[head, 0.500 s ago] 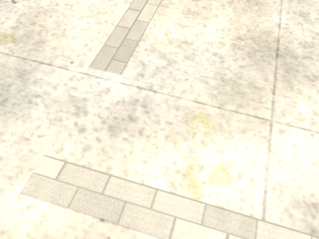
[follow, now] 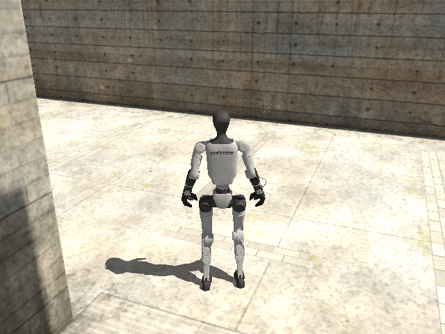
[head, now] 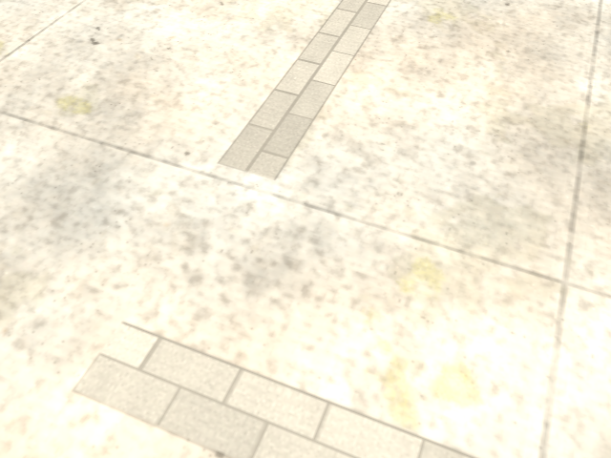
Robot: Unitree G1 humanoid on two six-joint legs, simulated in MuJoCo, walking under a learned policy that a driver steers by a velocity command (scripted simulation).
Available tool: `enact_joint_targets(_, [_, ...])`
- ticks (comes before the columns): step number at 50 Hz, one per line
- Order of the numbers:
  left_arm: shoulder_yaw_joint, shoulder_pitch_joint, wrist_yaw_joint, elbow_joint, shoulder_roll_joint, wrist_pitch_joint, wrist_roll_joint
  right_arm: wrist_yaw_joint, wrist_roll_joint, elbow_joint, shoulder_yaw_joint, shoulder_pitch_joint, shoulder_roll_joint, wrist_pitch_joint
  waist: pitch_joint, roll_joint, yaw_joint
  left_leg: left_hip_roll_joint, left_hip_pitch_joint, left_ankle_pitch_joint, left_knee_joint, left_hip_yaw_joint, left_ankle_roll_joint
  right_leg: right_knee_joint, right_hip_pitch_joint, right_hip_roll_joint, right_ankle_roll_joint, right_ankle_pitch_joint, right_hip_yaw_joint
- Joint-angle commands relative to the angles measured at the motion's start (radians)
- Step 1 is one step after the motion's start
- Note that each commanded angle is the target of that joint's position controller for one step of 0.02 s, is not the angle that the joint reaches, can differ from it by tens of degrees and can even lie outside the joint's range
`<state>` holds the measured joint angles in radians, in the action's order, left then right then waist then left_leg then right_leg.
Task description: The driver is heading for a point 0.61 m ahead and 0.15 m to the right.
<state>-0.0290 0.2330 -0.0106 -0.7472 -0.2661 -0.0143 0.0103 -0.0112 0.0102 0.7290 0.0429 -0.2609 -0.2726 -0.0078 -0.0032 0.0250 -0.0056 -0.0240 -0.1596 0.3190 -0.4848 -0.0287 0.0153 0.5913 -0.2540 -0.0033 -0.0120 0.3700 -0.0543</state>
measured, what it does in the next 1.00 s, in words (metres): walks ahead, turning right: right foot, then left foot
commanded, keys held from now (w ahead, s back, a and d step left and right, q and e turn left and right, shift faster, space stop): w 0.06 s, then w+e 0.72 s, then w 0.04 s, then no key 0.18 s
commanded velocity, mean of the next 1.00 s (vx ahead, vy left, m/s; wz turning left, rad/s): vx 0.42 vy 0.00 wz -0.36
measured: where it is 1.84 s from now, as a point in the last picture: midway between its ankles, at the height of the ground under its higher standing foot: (385, 442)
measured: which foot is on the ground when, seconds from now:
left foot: down 0.00-0.38, up 0.40-0.84, down 0.86-1.00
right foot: up 0.00-0.34, down 0.36-0.88, up 0.90-1.00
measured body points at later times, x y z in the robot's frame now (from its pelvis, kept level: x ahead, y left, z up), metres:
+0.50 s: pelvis +0.20 -0.08 +0.00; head +0.24 -0.10 +0.44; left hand +0.39 +0.16 -0.09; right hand +0.26 -0.37 -0.12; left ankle +0.14 +0.09 -0.64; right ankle +0.25 -0.16 -0.73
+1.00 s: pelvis +0.48 -0.10 +0.00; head +0.51 -0.11 +0.45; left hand +0.66 +0.13 -0.12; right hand +0.54 -0.41 -0.08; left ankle +0.58 -0.03 -0.73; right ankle +0.32 -0.18 -0.64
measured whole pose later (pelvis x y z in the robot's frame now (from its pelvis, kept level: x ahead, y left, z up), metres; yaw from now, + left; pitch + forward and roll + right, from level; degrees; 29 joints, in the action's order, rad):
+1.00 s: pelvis +0.48 -0.10 +0.00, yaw -25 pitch +1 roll +1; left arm -0.04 0.32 -0.02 -0.74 -0.31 -0.01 0.01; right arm 0.03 -0.02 0.66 0.04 -0.12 -0.27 -0.11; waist -0.05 0.03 -0.03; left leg -0.04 -0.36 0.14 -0.48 0.00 0.02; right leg 1.18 -0.37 0.08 0.03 0.51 -0.15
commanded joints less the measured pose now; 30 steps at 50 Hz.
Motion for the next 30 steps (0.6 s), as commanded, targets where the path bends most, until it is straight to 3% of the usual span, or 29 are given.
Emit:
enact_joint_targets(1, [-0.033,-0.222,0.006,0.163,-0.13,-0.066,0.022,0.003,-0.014,-0.012,0.055,-0.167,-0.199,-0.043,-0.124,-0.227,0.117,0.371,0.195,0.258,0.325,-0.56,0.271,0.295,-0.497,-0.006,0.0,0.198,0.026])
enact_joint_targets(2, [-0.041,-0.195,0.012,0.156,-0.141,-0.074,0.03,0.0,-0.013,-0.008,0.047,-0.166,-0.176,-0.054,-0.141,-0.2,0.098,0.366,0.231,0.226,0.324,-0.544,0.27,0.386,-0.57,-0.032,-0.012,0.188,0.006])
enact_joint_targets(4, [-0.037,-0.174,0.029,0.147,-0.123,-0.083,0.027,-0.002,-0.004,-0.006,0.042,-0.161,-0.16,-0.062,-0.131,-0.163,0.086,0.335,0.32,0.101,0.322,-0.431,0.233,0.413,-0.668,-0.08,-0.032,0.056,0.0])
enact_joint_targets(7, [-0.017,-0.199,0.06,0.147,-0.073,-0.081,0.015,-0.003,-0.009,-0.016,0.036,-0.127,-0.143,-0.056,-0.1,-0.139,0.087,0.251,0.235,-0.131,0.347,-0.206,0.181,0.285,-0.537,-0.079,-0.009,-0.113,0.057])
enact_joint_targets(9, [-0.005,-0.218,0.073,0.156,-0.052,-0.075,0.014,-0.002,-0.005,-0.016,0.039,-0.12,-0.16,-0.058,-0.093,-0.147,0.09,0.224,0.144,-0.193,0.355,-0.103,0.164,0.18,-0.41,-0.066,0.008,-0.213,0.082])
enact_joint_targets(14, [-0.013,-0.241,0.076,0.189,-0.105,-0.056,0.019,0.005,0.012,0.007,0.06,-0.137,-0.213,-0.065,-0.118,-0.133,0.069,0.288,0.119,-0.276,0.347,-0.022,0.137,0.047,-0.277,-0.035,-0.04,-0.258,0.091])
enact_joint_targets(16, [-0.036,-0.147,0.07,0.177,-0.144,-0.051,0.013,0.002,0.009,0.007,0.064,-0.119,-0.226,-0.057,-0.045,-0.124,-0.001,0.271,0.144,-0.631,0.178,0.051,0.101,0.013,-0.13,0.019,-0.084,-0.245,0.132])
enact_joint_targets(17, [-0.062,-0.008,0.063,0.139,-0.182,-0.046,0.015,-0.003,0.003,0.002,0.06,-0.125,-0.216,-0.052,0.048,-0.103,-0.067,0.236,0.106,-0.793,-0.014,0.106,0.073,0.009,0.056,0.066,-0.109,-0.238,0.156])
enact_joint_targets(18, [-0.088,0.148,0.052,0.106,-0.23,-0.037,0.023,-0.013,-0.014,-0.016,0.048,-0.14,-0.194,-0.053,0.137,-0.061,-0.135,0.2,-0.058,-0.709,-0.267,0.134,0.034,0.021,0.303,0.037,-0.139,-0.221,0.065])
enact_joint_targets(19, [-0.113,0.219,0.043,0.105,-0.363,-0.037,0.015,-0.009,-0.027,-0.08,0.009,-0.216,-0.073,-0.069,0.263,0.252,-0.082,0.019,-0.427,-0.051,-0.708,0.122,-0.049,-0.136,0.588,-0.247,-0.316,0.078,-0.521])
enact_joint_targets(20, [-0.086,0.21,0.046,0.124,-0.284,-0.046,0.021,0.0,-0.009,-0.075,0.01,-0.167,-0.12,-0.101,0.35,0.199,-0.102,-0.02,-0.536,0.212,-0.86,-0.088,-0.041,-0.348,0.613,-0.325,-0.349,0.256,-0.848])
enact_joint_targets(21, [-0.073,0.152,0.044,0.123,-0.239,-0.055,0.007,0.011,0.035,-0.099,0.029,-0.076,-0.184,-0.116,0.188,0.133,-0.099,0.032,-0.635,0.141,-0.89,-0.097,-0.023,-0.363,0.508,-0.32,-0.305,0.231,-0.727])
enact_joint_targets(22, [-0.069,0.111,0.043,0.13,-0.222,-0.059,0.001,0.011,0.034,-0.108,0.022,-0.031,-0.18,-0.127,0.106,0.044,-0.075,0.079,-0.611,0.066,-0.836,-0.081,-0.002,-0.351,0.377,-0.28,-0.282,0.119,-0.598])
enact_joint_targets(23, [-0.064,0.059,0.043,0.136,-0.204,-0.06,-0.005,0.006,0.01,-0.107,0.022,-0.01,-0.168,-0.131,0.049,-0.017,-0.037,0.112,-0.571,0.012,-0.754,-0.075,0.001,-0.346,0.249,-0.237,-0.266,-0.02,-0.493])
enact_joint_targets(24, [-0.057,0.02,0.042,0.15,-0.183,-0.062,-0.018,0.003,-0.006,-0.103,0.028,-0.023,-0.169,-0.124,0.038,0.005,0.001,0.138,-0.502,-0.031,-0.699,-0.084,0.003,-0.36,0.161,-0.194,-0.253,-0.11,-0.415])
enact_joint_targets(26, [-0.056,-0.014,0.036,0.16,-0.172,-0.065,-0.016,0.005,-0.02,-0.092,0.027,-0.044,-0.155,-0.103,0.028,0.041,0.031,0.14,-0.45,-0.066,-0.649,-0.07,-0.02,-0.396,0.071,-0.161,-0.269,-0.204,-0.356])
enact_joint_targets(28, [-0.056,0.003,0.027,0.145,-0.173,-0.07,-0.003,0.002,-0.032,-0.097,0.024,-0.023,-0.14,-0.088,0.001,0.028,0.033,0.131,-0.453,-0.113,-0.576,-0.051,-0.051,-0.414,0.009,-0.141,-0.278,-0.264,-0.295])
enact_joint_targets(30, [-0.06,0.038,0.017,0.126,-0.185,-0.07,0.0,-0.003,-0.035,-0.126,0.018,0.068,-0.123,-0.087,-0.033,0.019,0.004,0.12,-0.496,-0.222,-0.447,-0.049,-0.077,-0.418,-0.002,-0.123,-0.268,-0.296,-0.265])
